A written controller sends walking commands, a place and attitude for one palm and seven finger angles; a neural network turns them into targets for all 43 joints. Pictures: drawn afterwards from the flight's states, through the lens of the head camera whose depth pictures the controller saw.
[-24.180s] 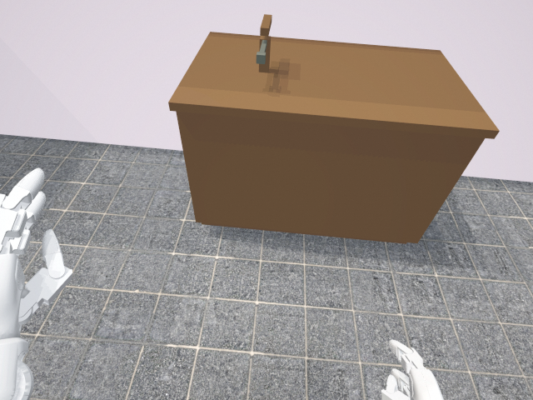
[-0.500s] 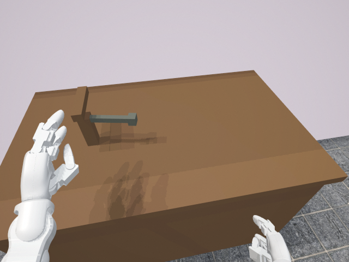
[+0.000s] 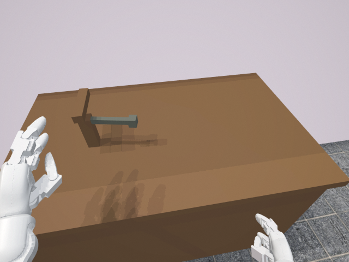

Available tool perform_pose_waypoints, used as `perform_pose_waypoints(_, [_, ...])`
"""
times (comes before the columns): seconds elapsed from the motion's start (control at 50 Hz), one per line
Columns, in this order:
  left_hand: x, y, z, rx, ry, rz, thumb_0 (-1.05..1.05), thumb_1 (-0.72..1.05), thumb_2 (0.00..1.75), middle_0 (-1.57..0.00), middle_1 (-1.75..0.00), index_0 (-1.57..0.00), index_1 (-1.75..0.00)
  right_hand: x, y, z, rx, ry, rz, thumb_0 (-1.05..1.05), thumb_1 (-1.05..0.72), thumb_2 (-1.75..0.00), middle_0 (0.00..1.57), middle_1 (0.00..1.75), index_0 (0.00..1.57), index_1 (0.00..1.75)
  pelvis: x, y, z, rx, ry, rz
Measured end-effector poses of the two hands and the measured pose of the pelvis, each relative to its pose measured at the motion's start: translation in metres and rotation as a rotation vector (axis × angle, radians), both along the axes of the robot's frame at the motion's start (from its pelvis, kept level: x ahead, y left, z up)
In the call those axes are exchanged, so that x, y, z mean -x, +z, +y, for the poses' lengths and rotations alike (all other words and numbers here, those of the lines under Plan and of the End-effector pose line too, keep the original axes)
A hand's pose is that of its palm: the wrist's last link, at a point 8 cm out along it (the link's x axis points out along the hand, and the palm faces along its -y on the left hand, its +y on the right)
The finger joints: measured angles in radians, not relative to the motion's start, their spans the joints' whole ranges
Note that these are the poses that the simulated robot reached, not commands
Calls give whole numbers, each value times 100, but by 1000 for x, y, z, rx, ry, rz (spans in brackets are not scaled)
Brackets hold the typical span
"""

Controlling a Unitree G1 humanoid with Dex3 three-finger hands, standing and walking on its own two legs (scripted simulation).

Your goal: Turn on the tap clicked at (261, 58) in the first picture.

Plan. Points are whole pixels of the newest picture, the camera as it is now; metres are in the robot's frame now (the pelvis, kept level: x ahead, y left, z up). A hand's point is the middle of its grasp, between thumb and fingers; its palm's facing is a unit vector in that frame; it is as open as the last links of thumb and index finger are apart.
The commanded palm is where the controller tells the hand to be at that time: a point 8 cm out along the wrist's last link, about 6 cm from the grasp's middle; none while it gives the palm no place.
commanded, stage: step back with the hand held close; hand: left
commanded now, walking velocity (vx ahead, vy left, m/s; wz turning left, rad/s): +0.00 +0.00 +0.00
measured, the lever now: (132, 121) +0.48 +0.20 +0.05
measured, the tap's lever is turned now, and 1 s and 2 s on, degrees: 78 78 78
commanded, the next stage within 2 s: stop stepping back and stand still in 1.68 s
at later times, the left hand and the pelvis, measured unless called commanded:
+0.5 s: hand (49, 195) +0.17 +0.24 +0.15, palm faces +0.32 -0.85 -0.43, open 7.4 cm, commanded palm +0.12 +0.29 +0.17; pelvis -0.05 +0.01 -0.01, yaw -2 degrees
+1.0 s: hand (20, 223) +0.12 +0.26 +0.16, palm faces +0.41 -0.81 -0.41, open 7.4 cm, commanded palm +0.07 +0.29 +0.17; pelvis -0.09 +0.01 -0.02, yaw +0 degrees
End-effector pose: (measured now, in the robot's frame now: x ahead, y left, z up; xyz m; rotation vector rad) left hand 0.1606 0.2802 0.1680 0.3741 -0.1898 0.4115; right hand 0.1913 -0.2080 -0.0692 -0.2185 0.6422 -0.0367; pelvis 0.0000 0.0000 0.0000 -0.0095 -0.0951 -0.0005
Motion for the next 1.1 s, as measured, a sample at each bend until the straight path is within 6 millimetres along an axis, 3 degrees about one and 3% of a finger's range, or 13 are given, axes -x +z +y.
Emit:
perform_pose_waypoints(0.12, [1,1,-5,-9,-17,5,2,89,89,-21,-30,-21,-31,5,0,-5,-4,-12,-2,1,-90,-90,20,30,20,30,2,0,-3,2,-3,-1])
perform_pose_waypoints(0.22, [-1,17,1,-69,-25,-56,2,88,89,-21,-30,-21,-31,12,-3,-8,2,-29,20,1,-90,-90,20,30,20,30,9,-1,-1,8,-13,40])
perform_pose_waypoints(0.34, [2,2,-2,-73,-79,20,2,89,89,-21,-30,-21,-31,35,-6,-15,18,-97,58,1,-90,-90,20,30,20,30,22,-3,6,-3,-31,83])
perform_pose_waypoints(0.44, [16,-6,0,-88,-108,59,2,89,89,-21,-30,-21,-31,58,-9,-17,42,-128,87,1,-90,-90,20,30,20,30,37,-5,11,-6,-32,98])
perform_pose_waypoints(0.68, [56,2,17,-143,-64,-23,2,88,89,-21,-30,-21,-31,99,-19,-5,47,-109,99,1,-90,-90,20,30,20,30,71,-13,18,8,-17,112])
perform_pose_waypoints(0.88, [72,1,18,-144,-57,-75,2,88,89,-21,-30,-21,-31,114,-20,3,45,-87,75,1,-90,-90,20,30,20,30,87,-18,18,19,1,106])
perform_pose_waypoints(1.1, [86,5,11,-151,-68,-122,2,88,89,-21,-30,-21,-31,120,-23,-6,66,-72,76,1,-90,-90,20,30,20,30,97,-22,15,13,4,113])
